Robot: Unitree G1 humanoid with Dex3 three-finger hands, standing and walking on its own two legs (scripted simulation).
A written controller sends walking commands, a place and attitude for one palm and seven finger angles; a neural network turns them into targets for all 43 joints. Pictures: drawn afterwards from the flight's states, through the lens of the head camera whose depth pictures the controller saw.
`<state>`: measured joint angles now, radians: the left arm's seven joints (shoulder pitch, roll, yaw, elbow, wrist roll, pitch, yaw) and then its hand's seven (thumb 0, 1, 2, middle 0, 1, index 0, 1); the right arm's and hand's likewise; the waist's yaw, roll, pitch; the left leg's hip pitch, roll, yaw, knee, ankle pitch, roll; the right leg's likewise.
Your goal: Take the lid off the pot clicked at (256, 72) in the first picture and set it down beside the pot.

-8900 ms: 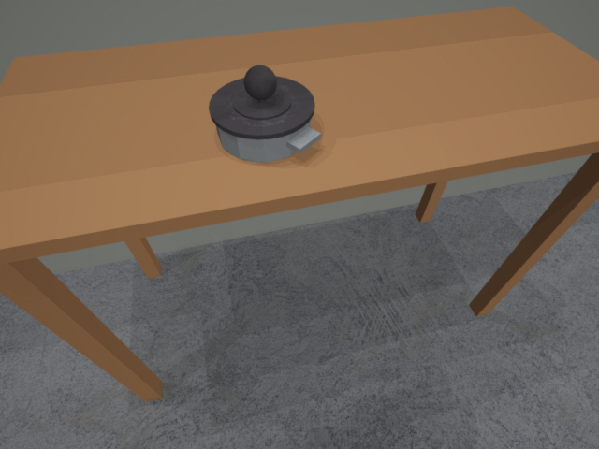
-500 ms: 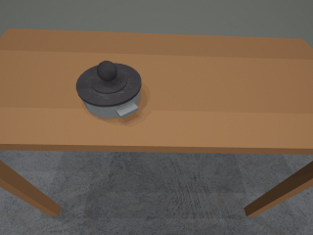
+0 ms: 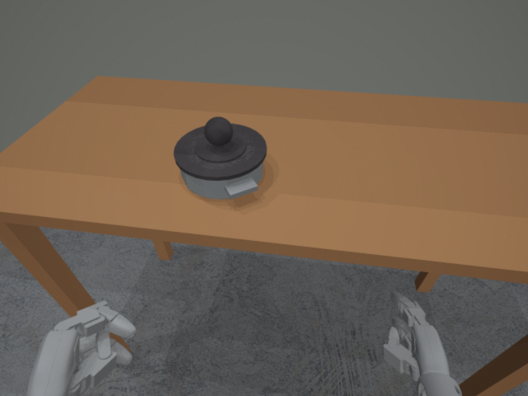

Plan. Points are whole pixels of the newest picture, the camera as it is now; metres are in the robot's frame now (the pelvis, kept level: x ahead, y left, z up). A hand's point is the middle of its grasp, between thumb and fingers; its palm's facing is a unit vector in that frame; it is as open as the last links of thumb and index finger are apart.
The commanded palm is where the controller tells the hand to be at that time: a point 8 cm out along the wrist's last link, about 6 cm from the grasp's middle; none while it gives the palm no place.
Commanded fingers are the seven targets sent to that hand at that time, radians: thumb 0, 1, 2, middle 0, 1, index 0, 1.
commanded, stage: lift the closed hand beside the body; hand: left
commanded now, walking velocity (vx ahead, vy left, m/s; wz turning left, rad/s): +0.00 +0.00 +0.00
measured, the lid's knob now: (218, 131) +0.50 +0.16 +0.17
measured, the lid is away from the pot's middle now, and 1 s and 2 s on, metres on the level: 0.00 0.00 0.00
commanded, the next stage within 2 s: raise the hand higher, near the body in 0.08 s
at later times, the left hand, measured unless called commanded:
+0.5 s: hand (85, 298) +0.17 +0.23 +0.15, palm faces +0.32 -0.83 -0.46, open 3.1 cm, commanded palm +0.11 +0.27 +0.18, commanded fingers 0.00 0.90 0.90 -1.30 -1.50 -1.30 -1.50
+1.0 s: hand (67, 242) +0.19 +0.24 +0.22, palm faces +0.41 -0.81 -0.42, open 3.1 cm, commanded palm +0.14 +0.28 +0.24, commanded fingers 0.00 0.90 0.90 -1.30 -1.50 -1.30 -1.50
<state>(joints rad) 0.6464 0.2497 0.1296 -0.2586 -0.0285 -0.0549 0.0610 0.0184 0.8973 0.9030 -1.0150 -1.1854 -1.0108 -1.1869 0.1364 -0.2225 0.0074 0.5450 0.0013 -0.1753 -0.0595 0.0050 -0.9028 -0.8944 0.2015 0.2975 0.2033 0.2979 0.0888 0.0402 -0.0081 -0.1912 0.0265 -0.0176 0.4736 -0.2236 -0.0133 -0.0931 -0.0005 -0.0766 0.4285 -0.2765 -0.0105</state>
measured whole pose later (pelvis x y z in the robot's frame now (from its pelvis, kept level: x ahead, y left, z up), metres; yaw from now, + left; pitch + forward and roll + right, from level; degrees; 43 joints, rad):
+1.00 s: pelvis +0.01 +0.01 +0.00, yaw -2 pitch -4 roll -1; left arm 0.49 0.36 0.37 -0.64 -0.05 -0.17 0.06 0.02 0.89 0.90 -1.31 -1.50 -1.31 -1.50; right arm 0.16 -0.18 0.03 0.64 0.00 -0.19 -0.04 0.01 -0.90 -0.89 0.20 0.30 0.21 0.30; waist 0.09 0.05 0.02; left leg -0.14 0.02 0.02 0.47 -0.25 0.00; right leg -0.05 -0.01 -0.04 0.41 -0.28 0.01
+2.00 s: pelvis -0.05 +0.03 +0.00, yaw +0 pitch -3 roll +0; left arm -0.28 0.78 0.08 -0.21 0.69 0.13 -0.50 0.00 -0.35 1.68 -0.94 -0.18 -0.93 -0.19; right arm 0.12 -0.30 0.03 0.57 0.08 0.01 -0.01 0.01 -0.90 -0.89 0.20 0.30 0.20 0.30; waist 0.08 0.14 0.01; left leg -0.28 -0.01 0.01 0.45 -0.14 0.02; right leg -0.21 -0.04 -0.05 0.48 -0.22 0.02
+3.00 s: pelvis -0.02 +0.02 +0.00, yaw -1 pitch +0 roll +1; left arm -0.74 0.67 -0.13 0.14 0.79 0.26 -0.58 0.00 -0.43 1.74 -0.88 -0.08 -0.88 -0.08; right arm 0.12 -0.30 0.04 0.58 0.09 0.07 0.01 0.01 -0.90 -0.89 0.20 0.30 0.20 0.30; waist 0.03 0.11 0.00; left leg -0.28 -0.02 0.02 0.45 -0.17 0.02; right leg -0.23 -0.05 -0.04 0.50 -0.26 0.02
